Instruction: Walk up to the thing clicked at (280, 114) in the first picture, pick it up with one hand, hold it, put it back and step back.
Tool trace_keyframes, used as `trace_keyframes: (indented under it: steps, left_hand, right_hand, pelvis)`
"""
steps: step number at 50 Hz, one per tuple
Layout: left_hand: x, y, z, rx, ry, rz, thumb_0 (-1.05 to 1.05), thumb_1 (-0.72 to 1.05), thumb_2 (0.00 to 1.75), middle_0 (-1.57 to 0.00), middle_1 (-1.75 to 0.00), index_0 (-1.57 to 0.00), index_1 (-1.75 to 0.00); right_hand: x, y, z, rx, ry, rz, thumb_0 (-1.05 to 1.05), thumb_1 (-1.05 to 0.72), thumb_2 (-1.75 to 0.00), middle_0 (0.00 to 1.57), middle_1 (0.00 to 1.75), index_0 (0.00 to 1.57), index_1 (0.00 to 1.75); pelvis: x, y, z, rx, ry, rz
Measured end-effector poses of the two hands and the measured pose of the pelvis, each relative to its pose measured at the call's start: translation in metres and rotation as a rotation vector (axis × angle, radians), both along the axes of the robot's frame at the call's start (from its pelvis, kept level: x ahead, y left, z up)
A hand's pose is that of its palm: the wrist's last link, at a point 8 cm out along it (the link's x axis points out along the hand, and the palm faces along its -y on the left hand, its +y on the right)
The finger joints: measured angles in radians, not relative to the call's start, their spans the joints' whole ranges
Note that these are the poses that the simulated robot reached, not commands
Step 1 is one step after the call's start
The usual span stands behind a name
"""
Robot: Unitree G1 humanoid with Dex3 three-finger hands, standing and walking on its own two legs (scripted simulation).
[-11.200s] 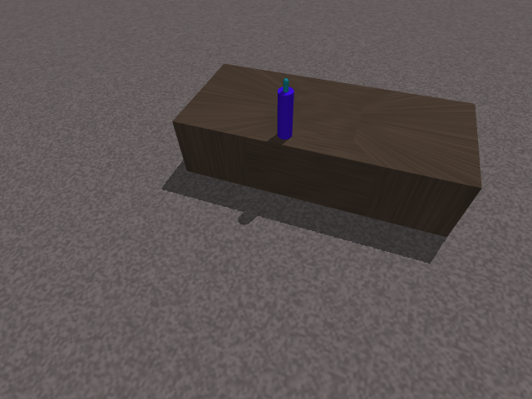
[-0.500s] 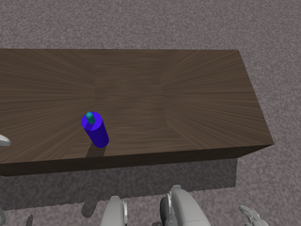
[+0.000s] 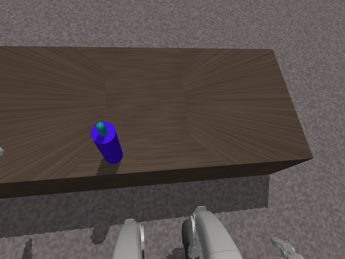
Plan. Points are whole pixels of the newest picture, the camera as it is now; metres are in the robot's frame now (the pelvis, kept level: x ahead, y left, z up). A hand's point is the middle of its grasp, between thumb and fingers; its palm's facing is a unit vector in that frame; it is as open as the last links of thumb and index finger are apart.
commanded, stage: go down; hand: left
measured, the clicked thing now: (107, 142) +0.44 +0.16 -0.21
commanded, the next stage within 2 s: none
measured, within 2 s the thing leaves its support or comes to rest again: neither
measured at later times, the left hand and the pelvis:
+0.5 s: hand out of the picture +0.43 +0.37 +0.03, palm faces +0.13 -0.99 -0.06, open 17.2 cm; pelvis +0.00 +0.00 +0.00, yaw +0 degrees
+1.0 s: hand out of the picture +0.43 +0.37 +0.03, palm faces +0.13 -0.99 -0.04, open 17.2 cm; pelvis +0.00 +0.00 -0.01, yaw +0 degrees
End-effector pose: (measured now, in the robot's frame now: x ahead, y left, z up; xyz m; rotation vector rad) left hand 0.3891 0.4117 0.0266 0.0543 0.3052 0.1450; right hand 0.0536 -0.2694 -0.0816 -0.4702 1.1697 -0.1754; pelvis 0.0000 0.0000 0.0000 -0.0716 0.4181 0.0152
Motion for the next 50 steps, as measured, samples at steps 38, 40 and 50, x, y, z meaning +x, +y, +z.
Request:
trace_keyframes:
  steps: [38,40,50]
  left_hand:
    - [0.011,0.009,0.007,-0.009,-0.077,-0.009,-0.01,-0.48,0.1,-0.06,-0.05,-0.03,-0.07]
    - [0.011,0.008,0.009,-0.011,-0.085,-0.012,-0.01,-0.47,0.1,-0.06,-0.05,-0.03,-0.07]
    - [0.011,0.006,0.007,-0.028,-0.096,-0.013,-0.01,-0.46,0.1,-0.06,-0.05,-0.03,-0.06]
  right_hand:
    - [0.005,-0.003,-0.005,-0.011,0.016,0.013,0.01,-0.9,-0.9,0.2,0.31,0.21,0.3]
    - [0.007,-0.002,-0.005,-0.012,0.015,0.015,0.01,-0.9,-0.9,0.21,0.31,0.21,0.3]
    - [0.009,-0.004,-0.005,-0.015,-0.001,0.015,0.01,-0.9,-0.9,0.21,0.31,0.21,0.3]
  pelvis:
    - [0.002,-0.002,-0.006,-0.006,0.028,0.005]
    - [0.002,-0.002,-0.006,-0.006,0.027,0.007]
    - [0.002,-0.003,-0.006,-0.005,0.028,0.005]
